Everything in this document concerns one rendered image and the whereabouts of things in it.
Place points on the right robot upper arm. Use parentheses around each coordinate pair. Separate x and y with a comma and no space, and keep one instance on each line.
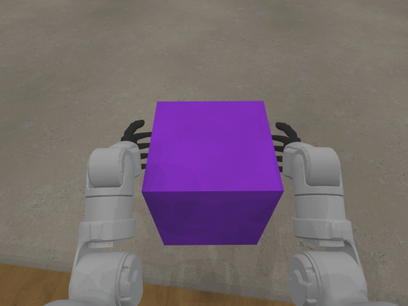
(327,278)

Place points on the left robot hand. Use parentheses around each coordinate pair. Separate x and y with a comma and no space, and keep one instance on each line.
(131,137)

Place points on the carton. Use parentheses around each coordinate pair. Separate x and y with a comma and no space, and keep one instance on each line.
(212,176)

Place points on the robot right forearm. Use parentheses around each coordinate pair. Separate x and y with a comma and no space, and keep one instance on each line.
(317,184)

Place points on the robot left forearm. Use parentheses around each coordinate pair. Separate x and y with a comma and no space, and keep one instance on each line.
(108,219)

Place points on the right robot hand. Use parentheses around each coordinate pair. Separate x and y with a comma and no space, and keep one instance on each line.
(284,139)

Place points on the left robot upper arm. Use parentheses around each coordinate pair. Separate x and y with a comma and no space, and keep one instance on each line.
(105,279)

